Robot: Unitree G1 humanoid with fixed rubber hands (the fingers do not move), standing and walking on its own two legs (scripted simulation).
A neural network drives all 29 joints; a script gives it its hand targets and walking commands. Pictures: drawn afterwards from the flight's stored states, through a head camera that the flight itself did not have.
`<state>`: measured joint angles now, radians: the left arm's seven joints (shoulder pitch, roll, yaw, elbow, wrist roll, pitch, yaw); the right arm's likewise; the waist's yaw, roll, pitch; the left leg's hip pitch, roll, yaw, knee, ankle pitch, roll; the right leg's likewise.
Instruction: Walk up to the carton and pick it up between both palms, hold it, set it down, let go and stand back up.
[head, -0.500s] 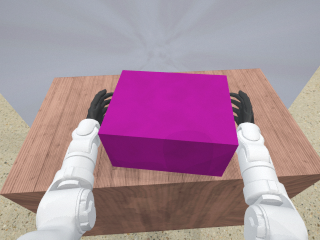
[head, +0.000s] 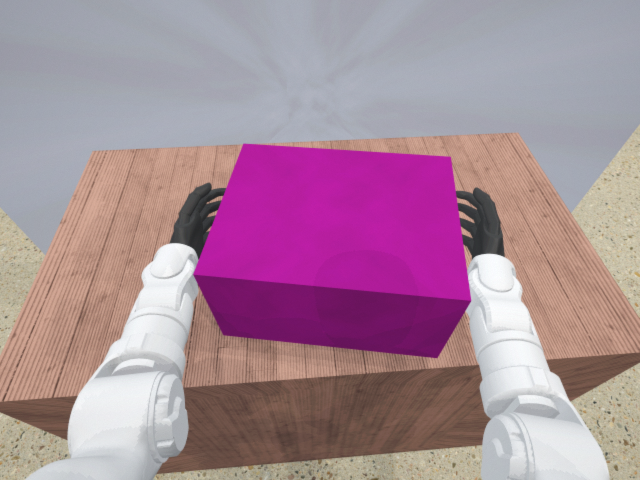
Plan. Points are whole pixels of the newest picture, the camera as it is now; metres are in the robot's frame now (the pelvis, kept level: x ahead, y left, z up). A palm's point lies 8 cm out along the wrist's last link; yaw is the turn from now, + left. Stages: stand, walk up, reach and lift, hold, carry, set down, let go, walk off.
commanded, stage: set down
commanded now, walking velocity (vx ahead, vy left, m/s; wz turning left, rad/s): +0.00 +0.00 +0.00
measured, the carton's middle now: (336, 246) +0.41 -0.01 +0.04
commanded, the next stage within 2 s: none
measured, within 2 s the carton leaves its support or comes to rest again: rests again in 0.82 s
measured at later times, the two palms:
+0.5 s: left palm (191, 237) +0.42 +0.19 +0.05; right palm (471, 252) +0.38 -0.20 +0.05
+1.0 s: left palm (193, 245) +0.43 +0.19 +0.02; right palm (463, 262) +0.38 -0.19 +0.02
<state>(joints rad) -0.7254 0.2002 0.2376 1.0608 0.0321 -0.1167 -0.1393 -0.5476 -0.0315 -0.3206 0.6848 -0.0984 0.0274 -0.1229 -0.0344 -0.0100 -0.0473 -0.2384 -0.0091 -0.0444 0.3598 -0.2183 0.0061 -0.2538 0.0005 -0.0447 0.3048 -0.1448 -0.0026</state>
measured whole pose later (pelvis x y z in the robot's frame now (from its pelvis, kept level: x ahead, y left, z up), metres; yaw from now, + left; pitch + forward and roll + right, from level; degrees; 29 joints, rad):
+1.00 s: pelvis +0.02 +0.01 +0.00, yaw +0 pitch +9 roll -1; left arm -0.77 0.22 0.24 1.25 0.03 -0.32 -0.15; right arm -0.57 0.00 -0.42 0.92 -0.19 -0.26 -0.12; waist -0.04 -0.02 -0.03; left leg -0.29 -0.01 -0.04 0.37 -0.25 0.01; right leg -0.30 0.00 -0.04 0.30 -0.16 0.01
